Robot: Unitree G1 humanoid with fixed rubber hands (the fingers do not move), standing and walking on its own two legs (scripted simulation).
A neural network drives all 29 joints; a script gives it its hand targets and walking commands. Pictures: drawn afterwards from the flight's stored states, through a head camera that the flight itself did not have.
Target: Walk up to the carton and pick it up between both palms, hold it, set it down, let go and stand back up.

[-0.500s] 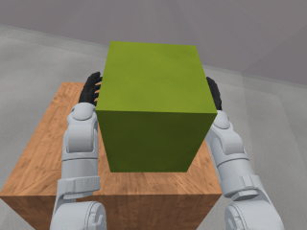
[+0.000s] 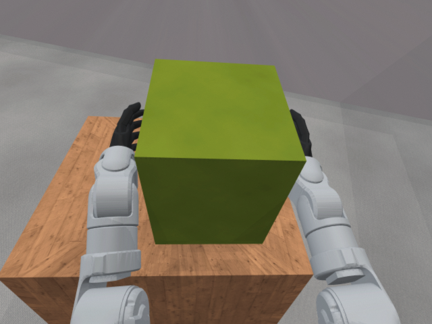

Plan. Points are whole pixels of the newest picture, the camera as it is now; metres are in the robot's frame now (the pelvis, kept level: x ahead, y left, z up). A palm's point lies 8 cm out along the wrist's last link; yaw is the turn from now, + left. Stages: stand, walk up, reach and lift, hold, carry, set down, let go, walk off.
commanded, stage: hold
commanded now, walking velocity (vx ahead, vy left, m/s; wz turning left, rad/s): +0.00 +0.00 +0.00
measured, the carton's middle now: (212, 158) +0.38 +0.00 +0.15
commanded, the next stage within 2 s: set down in 0.76 s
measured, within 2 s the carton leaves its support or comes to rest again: neither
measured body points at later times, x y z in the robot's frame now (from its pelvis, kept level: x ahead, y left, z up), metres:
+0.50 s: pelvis +0.00 +0.00 +0.00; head -0.04 +0.03 +0.45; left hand +0.37 +0.15 +0.18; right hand +0.37 -0.15 +0.18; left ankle +0.04 +0.15 -0.75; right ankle -0.02 -0.12 -0.75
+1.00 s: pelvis +0.00 +0.00 +0.00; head -0.06 +0.02 +0.44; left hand +0.37 +0.15 +0.21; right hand +0.36 -0.15 +0.20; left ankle +0.04 +0.15 -0.75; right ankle -0.02 -0.12 -0.75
